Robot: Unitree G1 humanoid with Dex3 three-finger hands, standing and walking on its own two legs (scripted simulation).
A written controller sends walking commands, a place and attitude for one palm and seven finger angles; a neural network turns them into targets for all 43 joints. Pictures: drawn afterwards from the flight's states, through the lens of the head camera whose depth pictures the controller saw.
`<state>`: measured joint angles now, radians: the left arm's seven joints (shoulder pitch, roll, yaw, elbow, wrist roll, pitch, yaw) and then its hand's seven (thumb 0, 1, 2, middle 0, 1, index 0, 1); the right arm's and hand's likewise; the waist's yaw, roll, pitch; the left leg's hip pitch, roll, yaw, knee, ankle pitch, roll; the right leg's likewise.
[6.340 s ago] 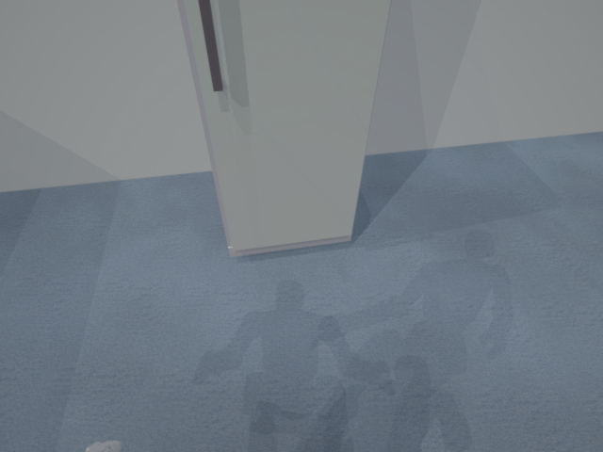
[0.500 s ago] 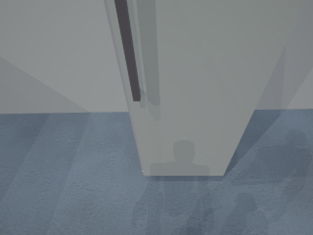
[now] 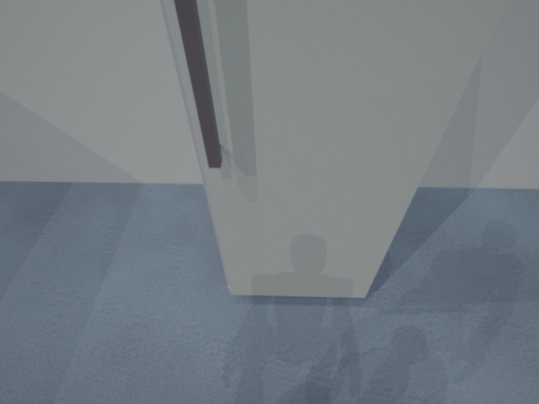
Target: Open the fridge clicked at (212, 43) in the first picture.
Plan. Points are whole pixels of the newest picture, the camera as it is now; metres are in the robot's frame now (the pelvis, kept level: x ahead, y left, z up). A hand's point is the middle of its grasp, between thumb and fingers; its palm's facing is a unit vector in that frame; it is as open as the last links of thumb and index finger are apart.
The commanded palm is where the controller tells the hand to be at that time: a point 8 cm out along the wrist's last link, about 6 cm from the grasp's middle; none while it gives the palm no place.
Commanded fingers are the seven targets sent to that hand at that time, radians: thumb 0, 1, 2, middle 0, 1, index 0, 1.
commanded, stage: look again from close up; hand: left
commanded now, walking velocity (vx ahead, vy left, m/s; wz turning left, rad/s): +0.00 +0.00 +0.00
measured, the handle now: (195, 37) +0.56 +0.15 +0.27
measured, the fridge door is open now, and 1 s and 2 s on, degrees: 0 0 0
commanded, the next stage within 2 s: shuffle to correct the standing spot in 0.40 s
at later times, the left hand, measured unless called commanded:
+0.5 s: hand out of the picture +0.00 +0.17 -0.17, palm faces +0.04 -0.98 -0.20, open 7.3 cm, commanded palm none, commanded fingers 0.00 0.90 0.90 -0.20 -0.30 -0.20 -0.30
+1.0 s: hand out of the picture +0.04 +0.15 -0.19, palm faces +0.11 -0.98 -0.17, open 7.3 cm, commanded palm none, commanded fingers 0.00 0.90 0.90 -0.20 -0.30 -0.20 -0.30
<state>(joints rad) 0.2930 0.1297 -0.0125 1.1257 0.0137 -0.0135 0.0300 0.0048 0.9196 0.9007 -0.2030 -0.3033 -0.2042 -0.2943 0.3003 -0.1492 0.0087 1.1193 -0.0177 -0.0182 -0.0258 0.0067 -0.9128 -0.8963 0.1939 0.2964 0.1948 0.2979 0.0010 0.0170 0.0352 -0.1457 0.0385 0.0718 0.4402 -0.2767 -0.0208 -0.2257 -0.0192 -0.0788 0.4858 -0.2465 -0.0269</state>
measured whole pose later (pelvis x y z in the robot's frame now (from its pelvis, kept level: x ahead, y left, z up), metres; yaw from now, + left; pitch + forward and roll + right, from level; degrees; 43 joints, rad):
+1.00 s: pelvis +0.08 -0.01 -0.02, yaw +2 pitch +1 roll +0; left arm 0.36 0.11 0.04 1.09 0.03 -0.07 0.03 0.00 0.91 0.90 -0.20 -0.30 -0.20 -0.29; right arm 0.34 -0.11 -0.02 1.13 -0.02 -0.02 -0.02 0.01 -0.91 -0.90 0.20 0.30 0.20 0.30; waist 0.03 0.00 0.05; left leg -0.35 0.05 0.05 1.03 -0.54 0.02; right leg -0.19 -0.01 -0.12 0.63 -0.46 -0.05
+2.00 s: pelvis +0.06 +0.00 -0.01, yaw +4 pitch -3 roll -1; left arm 0.30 0.24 0.02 0.92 0.02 0.05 0.04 0.00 0.91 0.90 -0.21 -0.30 -0.21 -0.29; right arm 0.25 -0.20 -0.04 0.91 -0.02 0.03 0.02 0.01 -0.91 -0.90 0.19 0.30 0.19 0.30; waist 0.02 -0.02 0.03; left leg -0.30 0.01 0.06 0.61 -0.26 0.03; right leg -0.26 -0.07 -0.08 0.60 -0.30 0.03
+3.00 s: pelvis -0.03 +0.06 -0.03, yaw +1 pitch -4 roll -3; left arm 0.36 0.15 0.06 1.07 0.03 0.07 0.04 0.00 0.91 0.90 -0.21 -0.30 -0.21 -0.29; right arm 0.32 -0.18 -0.09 1.02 -0.02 0.02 -0.01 0.01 -0.91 -0.90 0.20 0.30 0.20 0.30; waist -0.03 0.00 0.01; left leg -0.39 -0.02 0.05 0.75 -0.34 0.04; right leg -0.41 -0.06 0.03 0.61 -0.26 0.05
